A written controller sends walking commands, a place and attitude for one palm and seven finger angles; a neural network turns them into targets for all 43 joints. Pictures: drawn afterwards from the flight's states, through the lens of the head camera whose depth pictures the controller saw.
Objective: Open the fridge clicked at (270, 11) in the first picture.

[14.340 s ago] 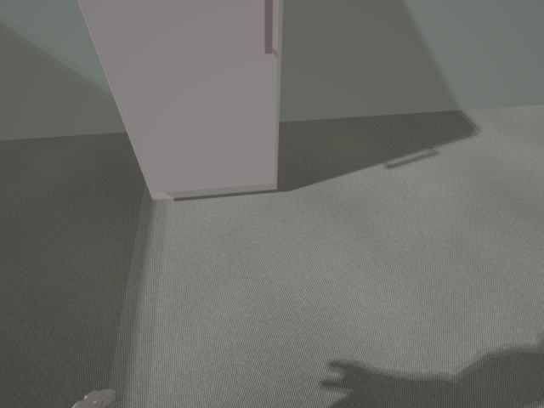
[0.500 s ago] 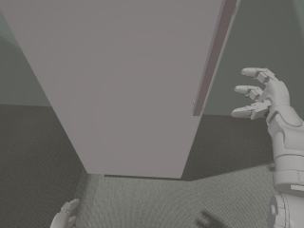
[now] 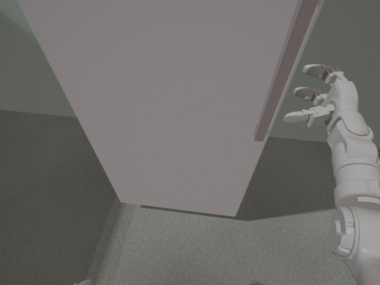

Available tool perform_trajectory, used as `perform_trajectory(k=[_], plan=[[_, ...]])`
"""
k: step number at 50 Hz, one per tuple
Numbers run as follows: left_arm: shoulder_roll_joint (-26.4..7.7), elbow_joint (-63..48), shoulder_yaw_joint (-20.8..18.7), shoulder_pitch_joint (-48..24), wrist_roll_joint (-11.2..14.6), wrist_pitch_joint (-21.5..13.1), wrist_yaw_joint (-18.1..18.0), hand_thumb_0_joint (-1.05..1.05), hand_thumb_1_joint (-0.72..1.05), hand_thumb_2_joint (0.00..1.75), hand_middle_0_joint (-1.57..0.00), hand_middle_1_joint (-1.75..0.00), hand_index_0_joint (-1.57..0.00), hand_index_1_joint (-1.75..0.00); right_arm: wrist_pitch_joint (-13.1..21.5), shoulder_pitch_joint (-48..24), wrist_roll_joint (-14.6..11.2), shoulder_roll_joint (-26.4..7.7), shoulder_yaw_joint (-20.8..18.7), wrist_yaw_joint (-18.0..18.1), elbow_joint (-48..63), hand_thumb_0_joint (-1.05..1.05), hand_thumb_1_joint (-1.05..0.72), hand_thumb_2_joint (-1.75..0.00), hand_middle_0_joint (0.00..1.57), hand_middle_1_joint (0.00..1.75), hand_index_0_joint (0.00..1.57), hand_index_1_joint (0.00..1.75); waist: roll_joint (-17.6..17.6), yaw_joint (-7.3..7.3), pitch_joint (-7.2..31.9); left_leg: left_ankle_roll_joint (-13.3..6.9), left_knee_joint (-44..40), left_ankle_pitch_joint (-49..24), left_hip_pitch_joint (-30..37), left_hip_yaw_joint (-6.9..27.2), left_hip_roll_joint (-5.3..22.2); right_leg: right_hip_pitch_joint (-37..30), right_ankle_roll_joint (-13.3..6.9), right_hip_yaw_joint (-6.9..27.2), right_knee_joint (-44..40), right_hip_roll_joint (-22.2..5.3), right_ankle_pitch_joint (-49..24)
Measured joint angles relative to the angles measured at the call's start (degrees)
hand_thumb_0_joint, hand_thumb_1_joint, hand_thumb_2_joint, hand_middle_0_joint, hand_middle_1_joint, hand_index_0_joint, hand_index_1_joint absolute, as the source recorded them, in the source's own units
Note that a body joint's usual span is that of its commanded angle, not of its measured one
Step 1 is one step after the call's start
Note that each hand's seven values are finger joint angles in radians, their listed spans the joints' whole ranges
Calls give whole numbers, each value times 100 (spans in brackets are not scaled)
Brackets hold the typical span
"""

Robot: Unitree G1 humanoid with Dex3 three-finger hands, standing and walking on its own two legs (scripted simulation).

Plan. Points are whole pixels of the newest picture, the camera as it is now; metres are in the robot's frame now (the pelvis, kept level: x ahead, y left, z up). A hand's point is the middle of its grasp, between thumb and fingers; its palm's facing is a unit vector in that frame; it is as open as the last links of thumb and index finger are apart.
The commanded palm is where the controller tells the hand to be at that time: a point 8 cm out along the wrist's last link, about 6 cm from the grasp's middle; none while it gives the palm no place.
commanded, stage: move the hooked fingers beside the handle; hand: right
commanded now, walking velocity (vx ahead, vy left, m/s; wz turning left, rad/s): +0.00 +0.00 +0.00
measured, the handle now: (277, 74) +0.52 -0.11 +0.19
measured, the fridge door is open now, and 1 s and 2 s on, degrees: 0 0 0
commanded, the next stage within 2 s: feel for the door with the fingertips in 0.66 s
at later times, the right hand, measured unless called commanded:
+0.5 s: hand (306, 102) +0.46 -0.16 +0.17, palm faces +0.02 +1.00 -0.01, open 14.0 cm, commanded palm +0.44 -0.21 +0.17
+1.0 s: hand (300, 104) +0.46 -0.16 +0.16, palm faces +0.01 +1.00 +0.00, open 14.0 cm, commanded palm +0.44 -0.20 +0.17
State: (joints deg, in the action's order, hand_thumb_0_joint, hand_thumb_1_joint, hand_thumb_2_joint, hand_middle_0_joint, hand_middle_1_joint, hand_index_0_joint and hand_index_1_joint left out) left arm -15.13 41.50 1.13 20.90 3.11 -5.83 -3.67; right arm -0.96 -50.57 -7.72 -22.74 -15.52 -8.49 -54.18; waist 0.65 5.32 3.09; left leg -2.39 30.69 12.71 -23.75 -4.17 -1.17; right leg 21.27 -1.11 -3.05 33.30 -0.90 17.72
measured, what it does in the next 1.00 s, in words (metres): stands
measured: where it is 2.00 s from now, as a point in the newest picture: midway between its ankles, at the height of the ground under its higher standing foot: outside the picture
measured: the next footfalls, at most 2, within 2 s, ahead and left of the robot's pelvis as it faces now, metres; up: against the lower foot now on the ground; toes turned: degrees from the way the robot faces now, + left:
none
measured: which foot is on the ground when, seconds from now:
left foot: down 0.00-1.00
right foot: down 0.00-1.00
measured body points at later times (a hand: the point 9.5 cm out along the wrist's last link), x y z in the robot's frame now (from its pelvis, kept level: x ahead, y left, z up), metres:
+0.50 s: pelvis +0.00 +0.00 +0.00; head +0.02 +0.00 +0.45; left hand +0.09 +0.26 -0.11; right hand +0.45 -0.22 +0.17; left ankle +0.03 +0.09 -0.73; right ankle -0.01 -0.10 -0.73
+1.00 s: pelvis +0.00 +0.00 +0.00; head +0.03 +0.00 +0.45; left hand +0.07 +0.27 -0.11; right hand +0.45 -0.21 +0.17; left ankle +0.03 +0.09 -0.73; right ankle -0.01 -0.10 -0.73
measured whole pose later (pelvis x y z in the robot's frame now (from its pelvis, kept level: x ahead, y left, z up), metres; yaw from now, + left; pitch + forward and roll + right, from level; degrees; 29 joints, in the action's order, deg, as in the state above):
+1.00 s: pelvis +0.00 +0.00 +0.00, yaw -1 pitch +5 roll +1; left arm -15.3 41.6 0.9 19.9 3.5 -5.6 -3.8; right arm -0.2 -48.9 -8.8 -19.9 -12.4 -7.4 -52.2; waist 1.0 4.2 2.8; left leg -2.5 30.8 13.1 -23.2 -5.1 -1.1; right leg 21.3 -1.0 -2.0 33.9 -0.8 17.9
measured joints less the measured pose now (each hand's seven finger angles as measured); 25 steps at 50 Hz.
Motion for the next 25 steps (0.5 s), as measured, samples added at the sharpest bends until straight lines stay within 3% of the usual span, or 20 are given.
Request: perform_trajectory(k=[8, 25], plan=[[33, -62, -13, 86, -6, 33, 30, 1, 90, 90, -20, -30, -20, -30, 168, 256, 54, -18, -159, 31, 127, -2, 50, -30, 30, 120, 30, 120, 6, 30, 1, 9, -16, -10, -15, 78, -38, -11, -9, -76, -6, -32, 28], [23, -104, -5, -229, 20, 29, -2, 1, 91, 90, -20, -30, -20, -30, 37, 243, -46, 249, 236, 82, 299, -2, 50, -30, 30, 120, 30, 120, 21, -141, 25, 11, -56, 20, 142, -53, 18, -104, -9, 65, -30, 22, 10]])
